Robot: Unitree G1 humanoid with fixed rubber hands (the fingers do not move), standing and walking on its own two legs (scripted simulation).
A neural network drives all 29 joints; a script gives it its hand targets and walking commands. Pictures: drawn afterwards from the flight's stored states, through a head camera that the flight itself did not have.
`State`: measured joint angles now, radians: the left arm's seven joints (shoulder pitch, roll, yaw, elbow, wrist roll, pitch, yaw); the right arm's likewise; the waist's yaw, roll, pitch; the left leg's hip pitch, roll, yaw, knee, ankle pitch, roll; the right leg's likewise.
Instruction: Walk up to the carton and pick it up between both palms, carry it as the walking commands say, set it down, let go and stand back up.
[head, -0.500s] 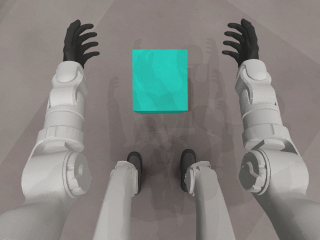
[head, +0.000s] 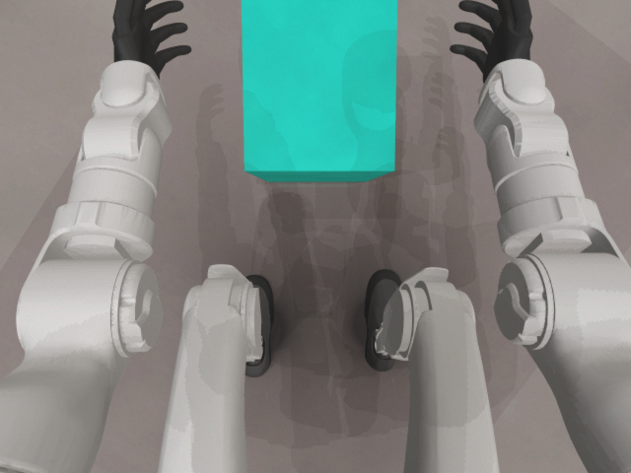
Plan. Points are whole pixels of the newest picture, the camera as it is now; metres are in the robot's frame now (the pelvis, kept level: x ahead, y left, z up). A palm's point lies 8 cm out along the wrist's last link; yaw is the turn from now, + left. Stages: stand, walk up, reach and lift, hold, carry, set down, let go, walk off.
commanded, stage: reach and lift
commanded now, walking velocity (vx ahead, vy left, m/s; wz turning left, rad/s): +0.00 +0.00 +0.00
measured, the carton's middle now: (318, 110) +0.53 +0.01 -0.35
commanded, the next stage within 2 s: none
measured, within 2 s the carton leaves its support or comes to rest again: neither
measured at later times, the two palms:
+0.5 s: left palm (191, 101) +0.52 +0.19 -0.27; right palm (451, 103) +0.53 -0.18 -0.27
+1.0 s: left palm (195, 100) +0.52 +0.19 -0.27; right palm (445, 101) +0.53 -0.17 -0.27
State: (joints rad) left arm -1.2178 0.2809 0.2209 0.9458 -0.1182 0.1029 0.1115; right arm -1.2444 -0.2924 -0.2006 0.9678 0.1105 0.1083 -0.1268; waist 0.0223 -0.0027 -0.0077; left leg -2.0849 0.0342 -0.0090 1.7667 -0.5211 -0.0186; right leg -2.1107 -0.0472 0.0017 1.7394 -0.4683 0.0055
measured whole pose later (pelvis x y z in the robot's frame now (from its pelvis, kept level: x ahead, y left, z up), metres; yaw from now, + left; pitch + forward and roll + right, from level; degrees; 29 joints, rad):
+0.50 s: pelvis -0.01 +0.00 -0.09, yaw +0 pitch +41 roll +0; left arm -1.40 0.35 0.09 1.11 -0.24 0.03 0.14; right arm -1.42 -0.36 -0.07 1.14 0.23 0.03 -0.13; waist 0.01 0.01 0.28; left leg -2.25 0.02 -0.02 2.11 -0.57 -0.02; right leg -2.27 -0.05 0.02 2.08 -0.52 0.01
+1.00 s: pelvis -0.02 +0.00 -0.11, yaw +0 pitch +38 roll +0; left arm -1.46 0.35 0.05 1.17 -0.27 0.03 0.14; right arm -1.48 -0.37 -0.05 1.21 0.26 0.02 -0.13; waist 0.01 0.01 0.32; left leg -2.26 0.01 -0.02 2.15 -0.57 -0.02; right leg -2.28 -0.05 0.02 2.12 -0.51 0.02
